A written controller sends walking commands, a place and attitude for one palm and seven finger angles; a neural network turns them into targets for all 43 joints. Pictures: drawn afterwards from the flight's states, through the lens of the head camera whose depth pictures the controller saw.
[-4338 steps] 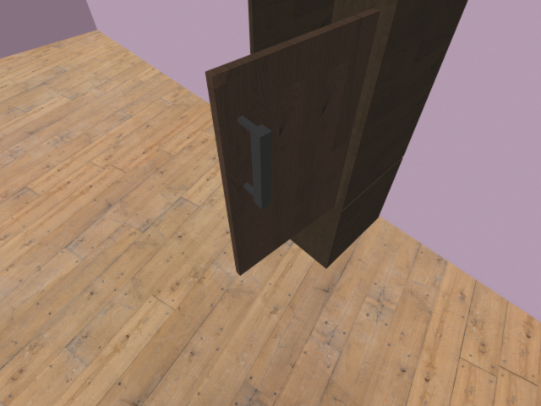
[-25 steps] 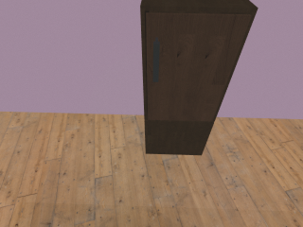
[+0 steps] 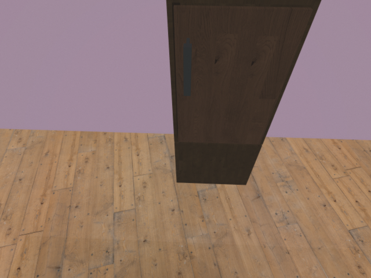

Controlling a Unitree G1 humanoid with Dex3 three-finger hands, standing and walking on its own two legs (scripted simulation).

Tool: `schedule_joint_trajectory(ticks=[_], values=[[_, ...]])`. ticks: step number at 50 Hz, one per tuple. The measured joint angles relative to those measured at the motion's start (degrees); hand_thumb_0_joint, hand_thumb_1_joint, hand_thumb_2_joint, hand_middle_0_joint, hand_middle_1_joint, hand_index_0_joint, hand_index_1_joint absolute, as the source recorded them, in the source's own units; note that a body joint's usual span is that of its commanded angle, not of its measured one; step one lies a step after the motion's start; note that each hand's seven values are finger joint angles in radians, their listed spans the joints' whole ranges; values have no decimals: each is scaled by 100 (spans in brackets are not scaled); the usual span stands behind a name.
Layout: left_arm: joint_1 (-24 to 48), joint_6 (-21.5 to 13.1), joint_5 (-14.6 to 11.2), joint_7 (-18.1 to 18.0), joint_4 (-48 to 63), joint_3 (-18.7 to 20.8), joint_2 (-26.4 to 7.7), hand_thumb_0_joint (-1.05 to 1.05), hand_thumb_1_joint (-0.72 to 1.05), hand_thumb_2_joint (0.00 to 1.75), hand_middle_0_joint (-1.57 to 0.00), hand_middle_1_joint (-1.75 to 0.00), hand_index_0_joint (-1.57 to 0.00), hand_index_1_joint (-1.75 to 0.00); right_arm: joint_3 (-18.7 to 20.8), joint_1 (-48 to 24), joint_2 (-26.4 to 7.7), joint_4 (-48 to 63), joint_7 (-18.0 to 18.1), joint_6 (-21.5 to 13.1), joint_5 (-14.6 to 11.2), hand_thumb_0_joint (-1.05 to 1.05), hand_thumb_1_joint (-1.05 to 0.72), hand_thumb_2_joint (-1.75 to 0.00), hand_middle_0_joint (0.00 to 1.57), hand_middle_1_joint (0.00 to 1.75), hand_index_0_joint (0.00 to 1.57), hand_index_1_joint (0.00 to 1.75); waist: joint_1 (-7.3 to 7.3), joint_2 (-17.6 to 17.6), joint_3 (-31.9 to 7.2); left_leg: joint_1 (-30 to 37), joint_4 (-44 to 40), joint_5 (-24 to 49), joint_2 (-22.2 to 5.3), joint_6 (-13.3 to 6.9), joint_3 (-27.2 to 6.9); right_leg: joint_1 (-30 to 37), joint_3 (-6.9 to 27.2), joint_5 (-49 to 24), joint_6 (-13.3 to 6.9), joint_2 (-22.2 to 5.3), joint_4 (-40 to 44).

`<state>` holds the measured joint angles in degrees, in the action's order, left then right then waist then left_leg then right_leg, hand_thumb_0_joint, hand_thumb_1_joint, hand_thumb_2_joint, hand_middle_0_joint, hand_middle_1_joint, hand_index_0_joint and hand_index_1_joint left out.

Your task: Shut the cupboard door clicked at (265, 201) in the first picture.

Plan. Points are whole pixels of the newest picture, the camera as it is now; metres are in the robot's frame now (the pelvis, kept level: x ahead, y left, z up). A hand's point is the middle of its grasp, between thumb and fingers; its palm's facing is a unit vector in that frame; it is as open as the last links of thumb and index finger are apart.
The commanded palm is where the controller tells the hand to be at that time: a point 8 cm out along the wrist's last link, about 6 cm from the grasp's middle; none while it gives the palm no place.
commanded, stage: look to check the result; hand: left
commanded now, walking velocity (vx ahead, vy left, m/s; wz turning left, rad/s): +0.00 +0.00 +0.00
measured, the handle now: (187, 68) +0.73 +0.03 +0.07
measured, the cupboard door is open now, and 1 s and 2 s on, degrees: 0 0 0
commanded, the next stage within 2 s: stand and wait in 0.16 s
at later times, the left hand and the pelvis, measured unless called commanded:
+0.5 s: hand out of the picture -0.01 +0.15 -0.18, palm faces +0.05 -0.98 -0.18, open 7.4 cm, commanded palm none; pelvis +0.02 -0.01 +0.00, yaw +0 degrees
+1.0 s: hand out of the picture -0.01 +0.15 -0.18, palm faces +0.05 -0.98 -0.17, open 7.4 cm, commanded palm none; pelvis +0.03 -0.01 +0.00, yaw +0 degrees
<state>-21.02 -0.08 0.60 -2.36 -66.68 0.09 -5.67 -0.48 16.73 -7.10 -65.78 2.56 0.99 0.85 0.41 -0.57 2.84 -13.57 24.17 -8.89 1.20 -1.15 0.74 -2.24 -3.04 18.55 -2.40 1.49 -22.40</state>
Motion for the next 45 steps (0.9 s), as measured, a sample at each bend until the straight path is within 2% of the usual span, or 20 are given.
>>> schedule_joint_trajectory(ticks=[19,45], values=[[147,-13,6,-15,95,12,-32,0,91,90,-19,-30,-20,-29,-7,-177,-107,22,45,-29,1,1,-92,-90,20,30,20,30,-33,81,-25,123,56,-193,-27,64,-9,209,7,90,-49,34,136],[127,32,-5,-8,126,35,-103,0,91,90,-19,-30,-20,-29,-34,-139,-69,7,56,-14,-6,1,-91,-90,20,30,20,30,-38,112,25,206,111,-308,-13,62,-8,348,9,146,-45,23,196]])
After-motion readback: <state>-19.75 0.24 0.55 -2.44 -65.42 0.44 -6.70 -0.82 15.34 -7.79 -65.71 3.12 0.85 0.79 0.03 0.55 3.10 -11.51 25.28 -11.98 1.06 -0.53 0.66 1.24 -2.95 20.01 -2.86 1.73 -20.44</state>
